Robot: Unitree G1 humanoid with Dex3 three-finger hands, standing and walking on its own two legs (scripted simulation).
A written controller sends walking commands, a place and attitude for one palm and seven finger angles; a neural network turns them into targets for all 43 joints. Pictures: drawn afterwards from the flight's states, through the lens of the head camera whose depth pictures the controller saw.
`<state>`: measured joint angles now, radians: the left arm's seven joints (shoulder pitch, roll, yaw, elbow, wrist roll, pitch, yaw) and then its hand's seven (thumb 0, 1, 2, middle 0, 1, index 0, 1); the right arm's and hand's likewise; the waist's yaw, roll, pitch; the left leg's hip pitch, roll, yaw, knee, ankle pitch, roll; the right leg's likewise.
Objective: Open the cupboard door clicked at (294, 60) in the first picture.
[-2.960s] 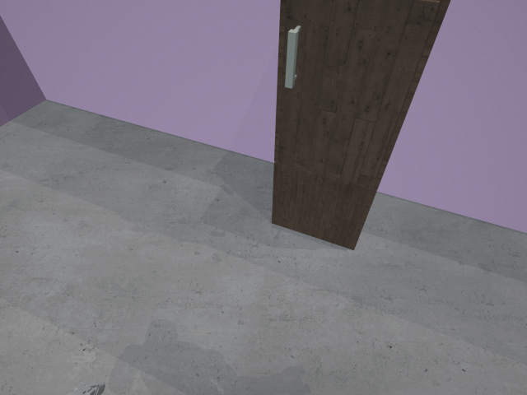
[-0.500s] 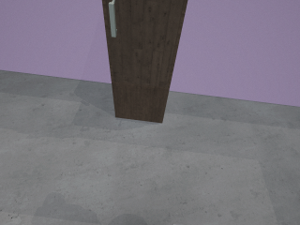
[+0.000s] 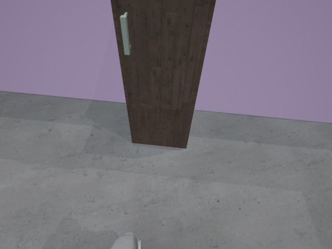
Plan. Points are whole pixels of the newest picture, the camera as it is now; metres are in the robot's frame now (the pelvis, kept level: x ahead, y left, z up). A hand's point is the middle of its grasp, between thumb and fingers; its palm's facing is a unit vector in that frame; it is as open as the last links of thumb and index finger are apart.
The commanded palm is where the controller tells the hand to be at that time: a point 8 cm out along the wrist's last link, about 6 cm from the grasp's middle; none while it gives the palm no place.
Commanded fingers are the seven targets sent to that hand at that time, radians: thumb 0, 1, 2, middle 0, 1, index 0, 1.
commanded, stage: take the last steps up to it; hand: left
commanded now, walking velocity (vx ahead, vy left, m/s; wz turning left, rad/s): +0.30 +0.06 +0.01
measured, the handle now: (126, 34) +0.88 +0.24 +0.09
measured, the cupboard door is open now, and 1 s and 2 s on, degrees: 0 0 0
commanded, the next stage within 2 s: come to a stop and stand still in 0.64 s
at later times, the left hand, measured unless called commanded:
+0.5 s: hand (93, 206) +0.26 +0.24 -0.15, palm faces +0.00 -0.98 -0.19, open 7.3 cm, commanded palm none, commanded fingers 0.00 0.90 0.90 -0.20 -0.30 -0.20 -0.30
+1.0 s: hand (101, 195) +0.30 +0.23 -0.19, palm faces +0.05 -0.99 -0.15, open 7.3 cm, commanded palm none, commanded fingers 0.00 0.90 0.90 -0.20 -0.30 -0.20 -0.30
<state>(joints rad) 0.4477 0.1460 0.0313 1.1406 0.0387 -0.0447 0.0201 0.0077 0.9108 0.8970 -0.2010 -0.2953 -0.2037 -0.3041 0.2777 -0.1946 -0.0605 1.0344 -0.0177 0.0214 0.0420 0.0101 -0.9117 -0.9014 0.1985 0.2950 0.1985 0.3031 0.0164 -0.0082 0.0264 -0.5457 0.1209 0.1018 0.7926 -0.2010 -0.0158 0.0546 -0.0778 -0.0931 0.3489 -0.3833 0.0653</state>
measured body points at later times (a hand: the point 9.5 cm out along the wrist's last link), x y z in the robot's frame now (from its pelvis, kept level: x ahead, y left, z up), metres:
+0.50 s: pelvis +0.17 +0.06 +0.01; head +0.16 +0.06 +0.46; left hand +0.26 +0.29 -0.13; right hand +0.13 -0.14 -0.16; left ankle +0.13 +0.14 -0.73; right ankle +0.25 -0.07 -0.70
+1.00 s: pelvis +0.31 +0.07 +0.00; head +0.32 +0.09 +0.45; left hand +0.30 +0.29 -0.17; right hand +0.36 -0.17 -0.14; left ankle +0.36 +0.18 -0.73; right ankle +0.28 -0.06 -0.73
